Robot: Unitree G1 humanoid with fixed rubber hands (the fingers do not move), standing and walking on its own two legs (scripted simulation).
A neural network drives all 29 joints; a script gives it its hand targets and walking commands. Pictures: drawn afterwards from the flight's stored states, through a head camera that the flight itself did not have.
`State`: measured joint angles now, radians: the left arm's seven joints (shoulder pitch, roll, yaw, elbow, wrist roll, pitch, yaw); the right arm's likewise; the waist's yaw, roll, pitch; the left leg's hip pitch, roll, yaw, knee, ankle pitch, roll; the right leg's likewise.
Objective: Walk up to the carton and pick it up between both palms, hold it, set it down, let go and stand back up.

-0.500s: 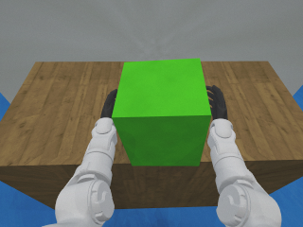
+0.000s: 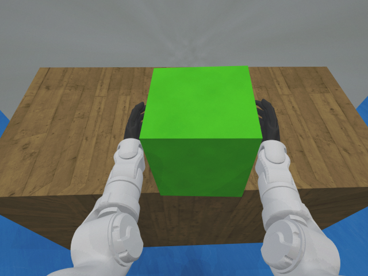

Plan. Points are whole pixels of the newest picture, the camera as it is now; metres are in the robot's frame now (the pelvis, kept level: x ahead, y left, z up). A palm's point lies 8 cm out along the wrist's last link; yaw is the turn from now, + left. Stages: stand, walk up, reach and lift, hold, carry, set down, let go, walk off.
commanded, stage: set down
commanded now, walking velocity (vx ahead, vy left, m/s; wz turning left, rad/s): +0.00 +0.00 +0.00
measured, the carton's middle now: (200, 136) +0.44 +0.01 +0.03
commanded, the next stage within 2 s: none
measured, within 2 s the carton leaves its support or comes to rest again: rests again in 0.78 s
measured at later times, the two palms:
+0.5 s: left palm (138, 136) +0.42 +0.15 +0.04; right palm (270, 141) +0.42 -0.15 +0.06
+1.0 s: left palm (129, 134) +0.44 +0.18 +0.03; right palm (256, 137) +0.45 -0.13 +0.03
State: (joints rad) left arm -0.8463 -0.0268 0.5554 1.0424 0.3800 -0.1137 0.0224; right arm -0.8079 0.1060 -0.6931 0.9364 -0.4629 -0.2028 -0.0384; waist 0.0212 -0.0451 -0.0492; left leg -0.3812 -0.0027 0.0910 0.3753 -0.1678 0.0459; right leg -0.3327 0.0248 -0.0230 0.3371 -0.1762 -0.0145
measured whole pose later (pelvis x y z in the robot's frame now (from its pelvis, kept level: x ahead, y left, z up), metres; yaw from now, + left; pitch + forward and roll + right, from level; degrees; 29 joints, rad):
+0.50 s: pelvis +0.00 +0.00 +0.00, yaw -1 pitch +12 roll -1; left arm -0.87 -0.02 0.55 1.06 0.38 -0.18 0.04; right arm -0.79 0.09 -0.64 0.94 -0.42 -0.22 -0.04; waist 0.02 -0.06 -0.04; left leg -0.43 0.01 0.11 0.39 -0.17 0.04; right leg -0.39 0.03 -0.01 0.36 -0.18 -0.02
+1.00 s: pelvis +0.00 +0.00 -0.02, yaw -1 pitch +21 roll -3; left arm -0.96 0.13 0.27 1.32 0.08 -0.28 0.10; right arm -0.92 -0.05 -0.36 1.21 -0.11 -0.25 -0.10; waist 0.03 0.00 -0.18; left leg -0.70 0.03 0.08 0.58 -0.24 0.04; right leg -0.62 0.05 -0.04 0.48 -0.22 -0.02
